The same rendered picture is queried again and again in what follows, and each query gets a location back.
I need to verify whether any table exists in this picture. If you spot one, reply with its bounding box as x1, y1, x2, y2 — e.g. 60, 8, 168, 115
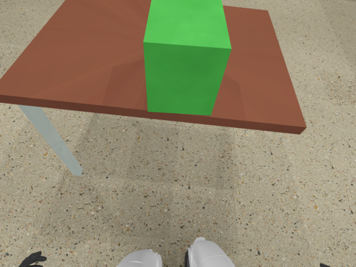
0, 0, 306, 176

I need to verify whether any robot right thigh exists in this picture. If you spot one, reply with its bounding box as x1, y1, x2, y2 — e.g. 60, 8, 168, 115
188, 240, 235, 267

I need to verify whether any carton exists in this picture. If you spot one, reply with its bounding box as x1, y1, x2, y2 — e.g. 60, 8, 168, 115
144, 0, 231, 116

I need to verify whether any left robot hand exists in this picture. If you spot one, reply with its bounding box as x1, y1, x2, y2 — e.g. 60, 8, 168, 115
19, 251, 47, 267

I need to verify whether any robot right shin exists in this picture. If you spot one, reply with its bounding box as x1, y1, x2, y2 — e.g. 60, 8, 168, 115
193, 238, 205, 244

